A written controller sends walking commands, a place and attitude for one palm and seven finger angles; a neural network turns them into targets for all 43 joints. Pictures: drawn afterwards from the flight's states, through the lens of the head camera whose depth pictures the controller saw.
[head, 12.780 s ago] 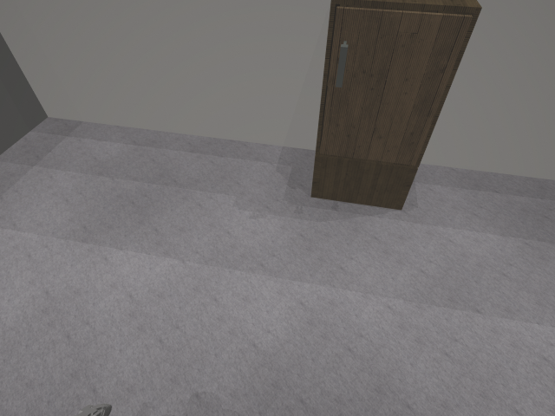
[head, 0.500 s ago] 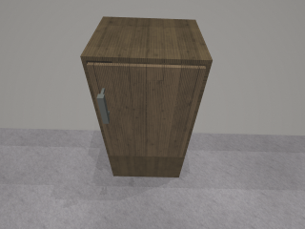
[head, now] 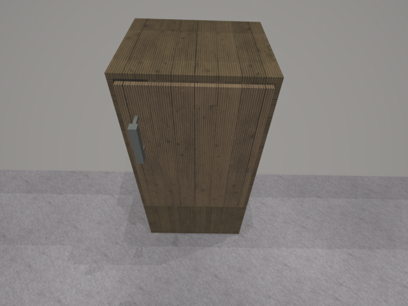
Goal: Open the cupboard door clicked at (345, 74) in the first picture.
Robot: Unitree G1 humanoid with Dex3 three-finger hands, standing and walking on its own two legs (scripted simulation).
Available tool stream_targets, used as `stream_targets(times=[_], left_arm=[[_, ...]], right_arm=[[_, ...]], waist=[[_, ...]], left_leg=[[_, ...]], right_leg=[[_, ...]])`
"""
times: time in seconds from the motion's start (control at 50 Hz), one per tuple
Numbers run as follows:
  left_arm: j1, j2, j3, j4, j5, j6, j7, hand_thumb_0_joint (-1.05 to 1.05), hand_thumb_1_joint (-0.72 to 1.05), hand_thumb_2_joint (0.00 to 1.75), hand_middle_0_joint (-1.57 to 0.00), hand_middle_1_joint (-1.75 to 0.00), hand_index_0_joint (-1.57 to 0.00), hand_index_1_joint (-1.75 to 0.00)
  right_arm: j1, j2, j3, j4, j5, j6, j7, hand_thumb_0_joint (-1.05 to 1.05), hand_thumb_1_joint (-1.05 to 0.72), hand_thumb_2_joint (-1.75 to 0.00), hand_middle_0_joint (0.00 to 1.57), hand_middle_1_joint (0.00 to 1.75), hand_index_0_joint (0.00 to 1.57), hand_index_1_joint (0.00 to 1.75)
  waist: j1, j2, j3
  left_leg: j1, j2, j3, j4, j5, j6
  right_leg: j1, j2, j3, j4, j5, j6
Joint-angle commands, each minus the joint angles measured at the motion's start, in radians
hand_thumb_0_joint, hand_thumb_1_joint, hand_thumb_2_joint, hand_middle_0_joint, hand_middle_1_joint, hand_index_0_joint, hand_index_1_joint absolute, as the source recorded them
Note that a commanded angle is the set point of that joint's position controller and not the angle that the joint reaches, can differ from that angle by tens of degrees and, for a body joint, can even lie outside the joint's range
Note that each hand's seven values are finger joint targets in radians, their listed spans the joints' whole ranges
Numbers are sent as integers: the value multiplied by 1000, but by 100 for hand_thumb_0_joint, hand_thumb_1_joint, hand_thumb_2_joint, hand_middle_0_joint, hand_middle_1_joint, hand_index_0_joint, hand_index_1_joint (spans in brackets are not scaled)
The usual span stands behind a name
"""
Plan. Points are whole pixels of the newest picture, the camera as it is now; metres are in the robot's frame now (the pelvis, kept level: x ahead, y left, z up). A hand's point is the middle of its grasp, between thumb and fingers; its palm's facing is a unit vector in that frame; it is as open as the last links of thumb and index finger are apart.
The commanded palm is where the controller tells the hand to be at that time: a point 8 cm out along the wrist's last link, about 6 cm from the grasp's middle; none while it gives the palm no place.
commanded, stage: look again from close up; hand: left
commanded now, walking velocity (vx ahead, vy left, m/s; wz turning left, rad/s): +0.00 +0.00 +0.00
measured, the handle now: (138, 139) +0.56 +0.23 -0.04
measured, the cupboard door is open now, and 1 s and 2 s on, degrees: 0 0 0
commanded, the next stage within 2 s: raise the hand with hooked fingers in 0.26 s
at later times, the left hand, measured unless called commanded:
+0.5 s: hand out of the picture +0.09 +0.19 -0.11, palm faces +0.23 -0.94 -0.26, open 7.3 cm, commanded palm +0.11 +0.20 -0.07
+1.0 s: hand (117, 290) +0.16 +0.18 -0.05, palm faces +0.11 -0.99 -0.09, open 9.9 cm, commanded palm +0.15 +0.23 -0.05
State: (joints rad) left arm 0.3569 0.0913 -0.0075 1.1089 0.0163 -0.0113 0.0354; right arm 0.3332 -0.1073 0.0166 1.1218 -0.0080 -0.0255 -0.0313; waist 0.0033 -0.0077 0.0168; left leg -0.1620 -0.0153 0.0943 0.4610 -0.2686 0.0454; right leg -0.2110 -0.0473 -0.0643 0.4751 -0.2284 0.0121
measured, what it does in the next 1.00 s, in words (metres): lowers itself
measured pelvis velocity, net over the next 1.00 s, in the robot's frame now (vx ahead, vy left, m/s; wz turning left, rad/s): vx -0.02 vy -0.04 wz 0.06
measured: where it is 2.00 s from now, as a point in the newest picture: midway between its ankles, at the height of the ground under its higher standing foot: outside the picture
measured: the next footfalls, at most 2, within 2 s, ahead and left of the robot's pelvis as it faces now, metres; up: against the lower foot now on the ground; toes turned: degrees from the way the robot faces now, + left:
none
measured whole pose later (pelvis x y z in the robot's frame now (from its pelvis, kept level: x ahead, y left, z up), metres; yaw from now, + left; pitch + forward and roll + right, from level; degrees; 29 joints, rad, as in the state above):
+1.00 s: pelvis -0.02 -0.04 -0.11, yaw +4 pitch +16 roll -3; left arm 0.43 0.23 0.22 -0.02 -0.29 -0.50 -0.33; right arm 0.14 -0.22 0.01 0.50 0.01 -0.22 -0.03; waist 0.06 0.02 -0.14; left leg -0.97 0.05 -0.06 1.29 -0.59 -0.02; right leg -0.95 -0.02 -0.18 1.22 -0.55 -0.07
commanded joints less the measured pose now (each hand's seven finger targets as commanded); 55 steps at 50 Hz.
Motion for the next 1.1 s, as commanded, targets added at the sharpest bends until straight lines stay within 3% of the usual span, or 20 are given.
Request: stream_targets(times=[0.0,0.32,0.34,0.36,0.38,0.4,0.42,0.46,0.5,0.54,0.58,0.6,0.62,0.64,0.7,0.74,0.82,0.9,1.0,1.08], left_arm=[[72,78,13,-19,2,-10,7,0,90,90,-20,-30,-20,-30],[70,83,15,-27,0,-13,6,0,90,90,-20,-30,-20,-30],[100,153,14,13,10,-26,43,0,90,90,-20,-30,-20,-30],[-651,306,42,-1582,-211,-237,35,0,88,89,-20,-32,-20,-32],[-284,261,60,-1314,-122,-176,100,0,85,88,-20,-33,-20,-33],[-11,85,-28,-1125,-142,-28,146,0,83,87,-21,-34,-21,-34],[4,-40,-111,-1104,-158,13,132,0,81,86,-21,-36,-21,-36],[-36,35,-98,-1232,-173,-72,106,0,76,84,-21,-39,-21,-39],[-5,15,-92,-1165,-157,-169,68,0,71,82,-21,-42,-21,-42],[88,20,-2,-1019,-165,-304,-3,0,67,80,-22,-45,-22,-45],[237,51,94,-963,-212,-463,-118,0,62,78,-22,-48,-22,-48],[306,112,182,-923,-229,-533,-189,0,60,77,-22,-50,-22,-50],[256,135,196,-972,-237,-615,-256,0,57,76,-22,-51,-22,-51],[262,192,258,-978,-234,-643,-281,0,55,75,-22,-53,-22,-53],[227,213,252,-1115,-252,-561,-309,0,48,72,-23,-57,-23,-57],[118,234,256,-1250,-267,-510,-294,0,43,70,-23,-60,-23,-60],[-34,248,271,-1462,-283,-556,-269,0,34,66,-24,-66,-24,-66],[-105,243,216,-1388,-304,-583,-361,0,25,62,-25,-72,-25,-72],[-49,302,303,-1209,-356,-438,-458,0,13,57,-25,-80,-25,-80],[-23,332,397,-1246,-387,-374,-426,0,4,53,-26,-86,-26,-86]], right_arm=[[71,-84,-20,-15,0,-10,-5,0,-90,-90,20,30,20,30],[65,-77,-19,-5,-1,-8,-4,0,-90,-90,20,30,20,30],[-55,-135,-25,-84,6,-14,5,0,-90,-90,20,30,20,30],[-46,-328,-40,-464,39,-162,-31,0,-90,-90,20,30,20,30],[-129,-232,-13,-394,48,-256,-58,0,-90,-90,20,30,20,30],[-118,-190,-38,-393,75,-290,-56,0,-90,-90,20,30,20,30],[-89,-197,-29,-381,79,-301,-54,0,-90,-90,20,30,20,30],[-109,-265,-49,-453,73,-347,-65,0,-90,-90,20,30,20,30],[-104,-273,-60,-525,45,-371,-51,0,-90,-90,20,30,20,30],[-123,-265,-88,-561,17,-371,-26,0,-90,-90,20,30,20,30],[-154,-258,-108,-619,7,-362,11,0,-90,-90,20,30,20,30],[-156,-261,-123,-642,10,-342,36,0,-90,-90,20,30,20,30],[-186,-262,-124,-673,4,-326,53,0,-90,-90,20,30,20,30],[-204,-263,-134,-710,4,-308,57,0,-90,-90,20,30,20,30],[-227,-260,-129,-805,18,-237,53,0,-90,-90,20,30,20,30],[-220,-257,-121,-841,27,-205,37,0,-90,-90,20,30,20,30],[-139,-240,-111,-806,18,-195,5,0,-90,-90,20,30,20,30],[-139,-256,-86,-738,18,-229,-12,0,-90,-90,20,30,20,30],[-162,-270,-78,-723,42,-247,-26,0,-90,-90,20,30,20,30],[-167,-249,-79,-742,48,-241,-25,0,-90,-90,20,30,20,30]], waist=[[2,1,102],[2,9,87],[35,-32,110],[-111,201,-405],[-21,267,-395],[-51,182,-173],[-52,87,-35],[-78,-45,8],[-86,-150,15],[-28,-265,-25],[43,-242,-105],[82,-118,-138],[76,-60,-173],[92,-81,-227],[103,6,-315],[70,71,-344],[-21,40,-399],[-74,91,-346],[-23,22,-400],[20,-7,-468]], left_leg=[[-114,123,-124,-146,28,-1],[-86,117,-110,-131,60,-7],[-135,133,-77,62,190,-40],[121,31,-93,-54,191,-28],[99,56,-82,-70,201,-35],[-70,70,-121,-110,36,-58],[-171,53,-131,-91,-94,-40],[-228,30,-144,1,-155,-25],[-305,4,-137,124,-150,-24],[-434,5,-119,245,-161,-41],[-556,-9,-96,357,-129,-55],[-578,-19,-83,407,-77,-68],[-623,-26,-78,468,-47,-70],[-672,-29,-63,505,-28,-59],[-700,-35,-43,539,-9,-44],[-692,-25,-52,569,-22,-35],[-680,14,-100,650,24,-20],[-704,25,-121,705,6,-16],[-758,19,-124,671,-37,-15],[-733,14,-116,616,10,-18]], right_leg=[[-1,-58,73,-75,65,-39],[3,-62,88,-93,79,-44],[-27,-111,124,-67,420,-40],[78,-3,43,7,208,-39],[36,38,22,70,43,-65],[-99,42,-28,85,-79,-46],[-140,41,-48,64,-77,-40],[-220,40,-37,42,-184,-31],[-330,37,-38,100,-262,-26],[-446,37,-37,199,-346,-30],[-465,35,-9,302,-323,-44],[-442,34,10,364,-245,-63],[-453,29,17,433,-164,-69],[-433,28,40,478,-105,-69],[-391,30,97,512,-42,-64],[-417,30,125,494,-68,-55],[-455,47,127,511,31,-28],[-570,61,104,527,-34,-37],[-485,51,118,484,-140,-28],[-376,29,122,458,-89,-12]])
